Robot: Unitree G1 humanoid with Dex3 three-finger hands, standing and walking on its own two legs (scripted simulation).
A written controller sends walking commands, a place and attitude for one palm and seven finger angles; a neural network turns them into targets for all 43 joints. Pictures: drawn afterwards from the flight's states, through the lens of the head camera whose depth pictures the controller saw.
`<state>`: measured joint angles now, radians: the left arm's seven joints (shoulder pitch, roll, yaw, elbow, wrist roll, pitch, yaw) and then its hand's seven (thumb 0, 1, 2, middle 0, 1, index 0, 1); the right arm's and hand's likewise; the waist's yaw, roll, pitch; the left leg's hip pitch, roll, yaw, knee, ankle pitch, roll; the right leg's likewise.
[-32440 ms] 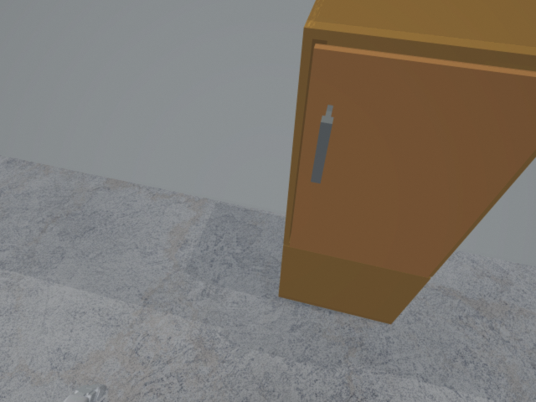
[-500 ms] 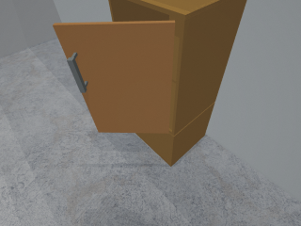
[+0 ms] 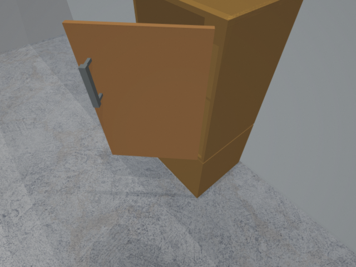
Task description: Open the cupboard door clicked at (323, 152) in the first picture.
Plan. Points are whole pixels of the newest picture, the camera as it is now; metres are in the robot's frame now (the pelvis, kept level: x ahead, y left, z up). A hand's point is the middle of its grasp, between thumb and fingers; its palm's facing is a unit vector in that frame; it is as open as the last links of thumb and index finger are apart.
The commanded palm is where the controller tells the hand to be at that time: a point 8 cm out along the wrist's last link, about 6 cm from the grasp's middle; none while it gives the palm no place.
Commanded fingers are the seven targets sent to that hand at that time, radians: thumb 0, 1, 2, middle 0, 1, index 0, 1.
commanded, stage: come to a stop and stand still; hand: left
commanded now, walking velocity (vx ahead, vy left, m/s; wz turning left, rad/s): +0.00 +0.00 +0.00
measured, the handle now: (92, 83) +0.60 +0.31 +0.07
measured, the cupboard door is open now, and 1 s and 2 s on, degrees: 45 45 45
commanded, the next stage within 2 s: look again from close up in 0.04 s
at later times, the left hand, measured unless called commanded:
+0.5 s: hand out of the picture +0.02 +0.20 -0.17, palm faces +0.02 -0.97 -0.22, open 7.4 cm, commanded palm none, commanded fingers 0.00 0.90 0.90 -0.20 -0.30 -0.20 -0.30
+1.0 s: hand out of the picture +0.00 +0.22 -0.19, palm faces +0.10 -0.97 -0.20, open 7.4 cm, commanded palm none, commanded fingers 0.00 0.90 0.90 -0.20 -0.30 -0.20 -0.30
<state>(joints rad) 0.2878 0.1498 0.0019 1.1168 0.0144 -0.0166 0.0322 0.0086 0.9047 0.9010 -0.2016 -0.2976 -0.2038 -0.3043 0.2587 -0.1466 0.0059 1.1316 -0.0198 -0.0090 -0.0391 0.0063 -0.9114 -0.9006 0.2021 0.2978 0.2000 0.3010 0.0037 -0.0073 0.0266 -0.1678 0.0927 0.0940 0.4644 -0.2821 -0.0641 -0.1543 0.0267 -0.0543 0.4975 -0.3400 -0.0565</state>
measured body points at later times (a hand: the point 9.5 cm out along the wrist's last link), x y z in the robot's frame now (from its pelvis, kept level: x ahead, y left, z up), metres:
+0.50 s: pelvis +0.01 +0.02 +0.00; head +0.03 +0.01 +0.45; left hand +0.02 +0.25 -0.15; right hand +0.02 -0.21 -0.16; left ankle -0.03 +0.16 -0.74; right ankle -0.05 -0.08 -0.74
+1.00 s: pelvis +0.02 +0.05 -0.01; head +0.04 +0.06 +0.44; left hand -0.01 +0.28 -0.17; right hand +0.03 -0.19 -0.16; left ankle -0.02 +0.15 -0.74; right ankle -0.04 -0.08 -0.74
